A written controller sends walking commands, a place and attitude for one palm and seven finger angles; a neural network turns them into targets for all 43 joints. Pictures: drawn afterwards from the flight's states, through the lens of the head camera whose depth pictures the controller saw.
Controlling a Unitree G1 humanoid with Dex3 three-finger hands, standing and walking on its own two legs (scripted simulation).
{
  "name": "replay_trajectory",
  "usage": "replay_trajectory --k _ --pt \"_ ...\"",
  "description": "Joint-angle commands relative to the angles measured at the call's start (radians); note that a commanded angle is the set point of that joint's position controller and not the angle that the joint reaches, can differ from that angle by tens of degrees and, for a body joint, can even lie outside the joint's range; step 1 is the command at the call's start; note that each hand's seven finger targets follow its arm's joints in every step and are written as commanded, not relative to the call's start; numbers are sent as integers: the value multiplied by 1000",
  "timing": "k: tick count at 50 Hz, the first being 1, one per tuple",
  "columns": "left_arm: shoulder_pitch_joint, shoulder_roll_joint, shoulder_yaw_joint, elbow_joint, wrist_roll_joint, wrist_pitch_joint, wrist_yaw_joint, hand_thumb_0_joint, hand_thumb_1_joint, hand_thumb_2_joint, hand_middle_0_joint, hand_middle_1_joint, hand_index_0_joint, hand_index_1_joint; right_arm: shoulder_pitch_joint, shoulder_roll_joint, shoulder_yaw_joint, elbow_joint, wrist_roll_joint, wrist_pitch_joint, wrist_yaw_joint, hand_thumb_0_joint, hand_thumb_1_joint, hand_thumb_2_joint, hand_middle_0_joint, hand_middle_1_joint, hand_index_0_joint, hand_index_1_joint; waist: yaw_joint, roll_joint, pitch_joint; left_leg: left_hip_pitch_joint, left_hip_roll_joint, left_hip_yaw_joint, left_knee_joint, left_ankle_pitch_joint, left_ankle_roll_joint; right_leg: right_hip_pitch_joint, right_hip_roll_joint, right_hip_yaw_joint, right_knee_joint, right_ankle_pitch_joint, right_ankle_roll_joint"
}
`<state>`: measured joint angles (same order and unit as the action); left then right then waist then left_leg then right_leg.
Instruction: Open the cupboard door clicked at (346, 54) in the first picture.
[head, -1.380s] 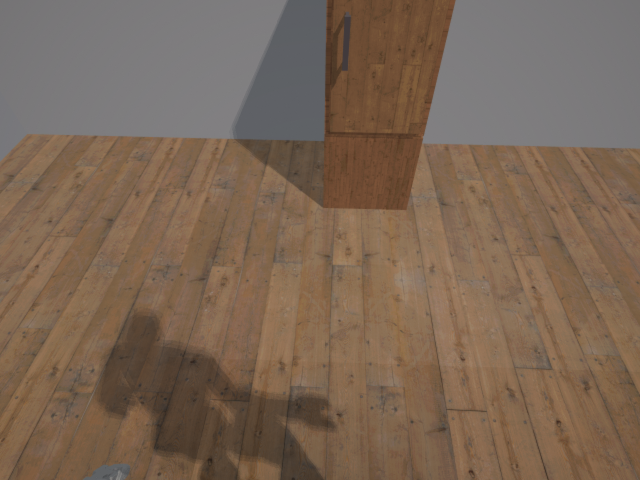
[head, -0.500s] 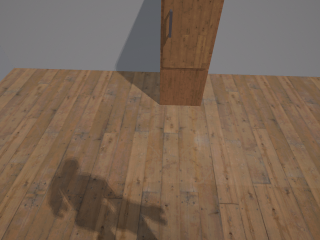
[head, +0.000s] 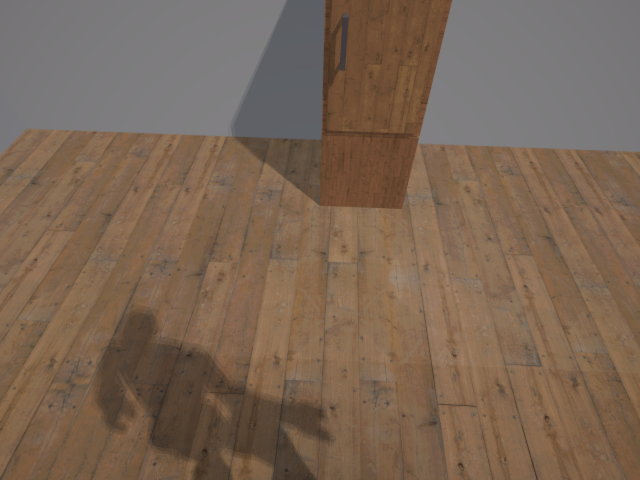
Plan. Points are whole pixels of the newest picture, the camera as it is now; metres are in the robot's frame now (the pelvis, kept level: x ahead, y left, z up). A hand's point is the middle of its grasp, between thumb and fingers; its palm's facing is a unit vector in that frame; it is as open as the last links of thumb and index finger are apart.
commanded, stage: look at it before walking up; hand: left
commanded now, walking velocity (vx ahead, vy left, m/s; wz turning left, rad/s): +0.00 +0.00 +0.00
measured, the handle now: (343, 41) +1.36 +0.00 -0.01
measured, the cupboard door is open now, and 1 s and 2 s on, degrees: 0 0 0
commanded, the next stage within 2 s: walk to a spot facing it in 0.06 s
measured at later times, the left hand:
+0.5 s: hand out of the picture +0.07 +0.18 -0.19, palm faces -0.11 -0.97 -0.22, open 7.4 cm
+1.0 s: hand (209, 422) +0.25 +0.20 -0.21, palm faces -0.23 -0.96 -0.15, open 7.4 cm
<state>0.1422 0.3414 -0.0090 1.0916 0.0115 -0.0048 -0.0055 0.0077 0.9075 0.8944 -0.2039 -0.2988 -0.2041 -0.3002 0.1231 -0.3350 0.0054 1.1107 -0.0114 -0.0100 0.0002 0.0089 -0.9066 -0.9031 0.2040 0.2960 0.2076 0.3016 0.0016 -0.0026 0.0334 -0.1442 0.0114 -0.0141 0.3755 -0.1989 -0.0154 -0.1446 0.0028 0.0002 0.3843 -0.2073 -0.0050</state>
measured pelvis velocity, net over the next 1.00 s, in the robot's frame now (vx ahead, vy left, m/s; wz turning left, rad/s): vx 0.25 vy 0.01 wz -0.34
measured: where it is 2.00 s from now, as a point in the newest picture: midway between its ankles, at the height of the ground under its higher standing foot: (374, 376)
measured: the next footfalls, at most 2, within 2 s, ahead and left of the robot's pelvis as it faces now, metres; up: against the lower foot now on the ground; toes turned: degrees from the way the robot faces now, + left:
left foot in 0.90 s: +0.38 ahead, +0.07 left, +0.00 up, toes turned -9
right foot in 1.52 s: +0.50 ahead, -0.24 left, +0.00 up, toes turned -44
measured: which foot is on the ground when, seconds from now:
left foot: down 0.00-0.50, up 0.52-0.88, down 0.90-1.00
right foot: down 0.00-0.92, up 0.94-1.00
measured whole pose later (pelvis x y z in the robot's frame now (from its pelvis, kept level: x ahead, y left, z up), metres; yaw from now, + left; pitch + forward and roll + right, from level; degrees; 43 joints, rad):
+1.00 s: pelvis +0.25 +0.01 -0.03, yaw -20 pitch -1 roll -1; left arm 0.41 0.19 0.07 1.10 0.02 -0.02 0.00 0.01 0.91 0.89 -0.20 -0.30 -0.20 -0.30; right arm 0.10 -0.13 -0.03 0.94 -0.03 -0.08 0.00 0.01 -0.91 -0.90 0.20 0.30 0.21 0.30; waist 0.05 -0.05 0.07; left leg -0.39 0.08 0.18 0.68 -0.27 0.05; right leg -0.29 0.01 0.04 1.16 -0.45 -0.04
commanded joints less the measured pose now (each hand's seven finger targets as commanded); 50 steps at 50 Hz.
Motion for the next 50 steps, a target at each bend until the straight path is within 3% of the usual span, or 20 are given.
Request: replay_trajectory --k 1,9,13,16,20,22,23,24,25,26,27,29,33,41,43,44,45,46,47,50 --pt "-39 209 41 -65 0 -22 15 0 900 900 -200 -300 -200 -300 -51 -212 -38 -60 5 -25 -13 0 -900 -900 200 300 200 300 2 2 -68 21 110 -87 -60 136 41 -1 -122 105 -69 114 -25" --pt "-7 143 27 -47 -2 -14 17 0 900 900 -200 -300 -200 -300 -33 -147 -23 -44 0 -18 -11 0 -900 -900 200 300 200 300 0 -2 -76 40 110 -67 -56 98 30 -6 -119 109 -75 77 -17" --pt "69 95 32 -58 9 21 1 0 900 900 -200 -300 -200 -300 46 -102 -28 -49 -12 4 -8 0 -900 -900 200 300 200 300 2 -3 31 -43 105 -36 -30 -290 30 -135 -75 158 -50 -298 -32" --pt "104 85 50 -101 13 19 -14 0 900 900 -200 -300 -200 -300 82 -130 -51 -82 -11 -2 -9 0 -900 -900 200 300 200 300 -1 35 82 -56 155 -89 -36 -424 69 -239 -29 153 52 -360 -48" --pt "95 0 59 -156 10 -7 -26 0 900 900 -200 -300 -200 -300 164 -147 -81 -95 -7 -30 -17 0 -900 -900 200 300 200 300 -24 193 66 83 342 -209 -92 -220 183 -385 6 -19 353 -256 -16" --pt "105 -19 68 -163 11 -17 -31 0 900 900 -200 -300 -200 -300 160 -118 -79 -97 -10 -36 -18 0 -900 -900 200 300 200 300 -6 145 66 20 338 -124 -5 -38 171 -290 -27 -35 303 -267 -16" --pt "197 -31 72 -131 14 -22 -32 0 900 900 -200 -300 -200 -300 126 -103 -74 -102 -12 -36 -19 0 -900 -900 200 300 200 300 43 100 38 -73 280 -25 132 -1 121 -118 -14 -58 185 -180 -26" --pt "339 16 87 -86 19 -32 -25 0 900 900 -200 -300 -200 -300 88 -56 -65 -124 -6 -36 -15 0 -900 -900 200 300 200 300 106 -78 6 -279 168 104 421 -37 52 111 -88 117 26 -149 -66" --pt "495 132 112 -42 17 -46 -5 0 900 900 -200 -300 -200 -300 7 21 -45 -192 0 -47 -5 0 -900 -900 200 300 200 300 153 -410 4 -601 21 193 734 -371 -8 272 -357 577 -142 -1 -176" --pt "541 111 101 -28 1 -49 15 0 900 900 -200 -300 -200 -300 -63 -19 -51 -215 -5 -52 -9 0 -900 -900 200 300 200 300 167 -282 19 -641 64 47 809 -371 5 244 -383 647 -147 120 -217" --pt "494 77 93 -36 8 -47 19 0 900 900 -200 -300 -200 -300 -94 7 -55 -213 -3 -55 -7 0 -900 -900 200 300 200 300 137 -137 78 -669 93 31 856 -307 1 196 -372 603 -133 118 -268" --pt "394 21 76 -65 15 -51 21 0 900 900 -200 -300 -200 -300 -45 32 -57 -185 -12 -47 1 0 -900 -900 200 300 200 300 66 -35 87 -621 123 34 815 -193 -16 114 -313 438 -128 98 -241" --pt "373 -18 72 -56 16 -68 23 0 900 900 -200 -300 -200 -300 -4 76 -65 -175 -10 -27 15 0 -900 -900 200 300 200 300 26 -87 63 -549 111 77 694 -64 -38 52 -231 278 -155 193 -198" --pt "360 -10 82 -31 19 -63 30 0 900 900 -200 -300 -200 -300 -84 102 -66 -230 1 -48 28 0 -900 -900 200 300 200 300 31 -159 76 -305 57 128 323 -3 0 13 -193 205 -109 319 -143" --pt "319 -2 90 -41 12 -63 29 0 900 900 -200 -300 -200 -300 90 68 -77 -176 -4 -58 10 0 -900 -900 200 300 200 300 -54 -104 5 -45 16 139 194 43 15 -40 -145 165 73 433 -117" --pt "326 -25 92 -45 7 -63 25 0 900 900 -200 -300 -200 -300 244 14 -89 -129 -10 -62 -6 0 -900 -900 200 300 200 300 -108 -43 -93 190 64 95 161 44 34 -127 -104 145 278 396 -94" --pt "380 -79 94 -60 -6 -57 13 0 900 900 -200 -300 -200 -300 375 -105 -117 -102 -27 -67 -17 0 -900 -900 200 300 200 300 -133 211 -232 411 339 -252 101 -21 118 -320 20 32 603 9 -50" --pt "343 -106 82 -98 -3 -63 6 0 900 900 -200 -300 -200 -300 428 -151 -118 -99 -17 -59 -16 0 -900 -900 200 300 200 300 -127 287 -223 353 502 -494 -72 -94 197 -421 58 19 871 -358 -39" --pt "297 -95 82 -100 4 -56 12 0 900 900 -200 -300 -200 -300 327 -101 -106 -106 -10 -60 -20 0 -900 -900 200 300 200 300 -100 231 -166 219 514 -485 -155 -302 187 -466 5 62 985 -319 -47" --pt "227 -122 91 -100 24 -25 -17 0 900 900 -200 -300 -200 -300 161 65 -67 -138 -14 -75 -21 0 -900 -900 200 300 200 300 -6 122 63 -115 380 -180 -200 -262 118 -451 -103 33 952 -112 -31"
